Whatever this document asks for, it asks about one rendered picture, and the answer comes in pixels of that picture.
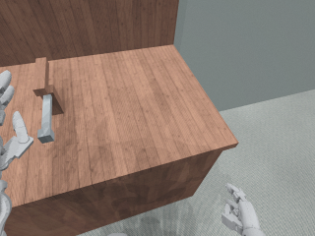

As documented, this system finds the right robot hand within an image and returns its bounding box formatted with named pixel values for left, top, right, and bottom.
left=221, top=183, right=261, bottom=235

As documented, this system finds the left robot forearm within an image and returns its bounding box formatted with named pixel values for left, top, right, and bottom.
left=0, top=180, right=12, bottom=236

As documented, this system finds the counter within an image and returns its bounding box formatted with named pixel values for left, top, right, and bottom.
left=0, top=0, right=239, bottom=236

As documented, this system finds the tap lever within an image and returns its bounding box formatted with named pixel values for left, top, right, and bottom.
left=37, top=94, right=55, bottom=144

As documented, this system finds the left robot hand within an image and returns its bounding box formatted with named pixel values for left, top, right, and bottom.
left=0, top=70, right=33, bottom=179

